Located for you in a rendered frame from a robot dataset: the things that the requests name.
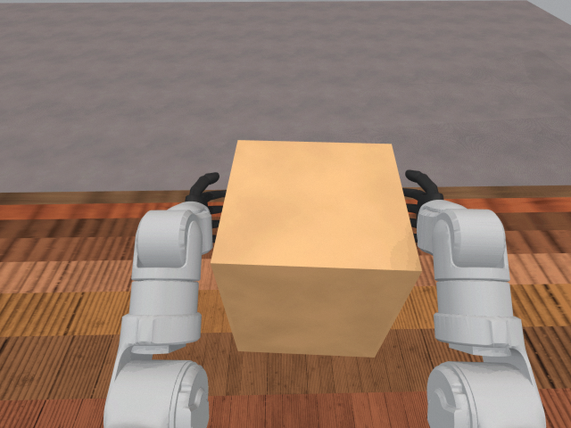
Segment right robot hand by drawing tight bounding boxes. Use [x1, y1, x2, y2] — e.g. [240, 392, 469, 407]
[402, 170, 443, 243]

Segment left robot hand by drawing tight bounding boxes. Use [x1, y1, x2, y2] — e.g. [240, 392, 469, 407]
[185, 172, 227, 243]

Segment right robot forearm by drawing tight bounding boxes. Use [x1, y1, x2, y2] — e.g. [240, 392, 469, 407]
[417, 200, 546, 428]

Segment robot right upper arm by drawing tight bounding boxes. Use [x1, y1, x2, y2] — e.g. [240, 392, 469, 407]
[427, 361, 545, 428]

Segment left robot forearm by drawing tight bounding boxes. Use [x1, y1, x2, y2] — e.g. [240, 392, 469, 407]
[103, 202, 213, 428]

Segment robot left upper arm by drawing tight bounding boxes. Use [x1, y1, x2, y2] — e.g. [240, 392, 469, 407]
[104, 359, 209, 428]

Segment carton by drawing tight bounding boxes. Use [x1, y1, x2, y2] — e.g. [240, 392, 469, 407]
[211, 140, 422, 358]

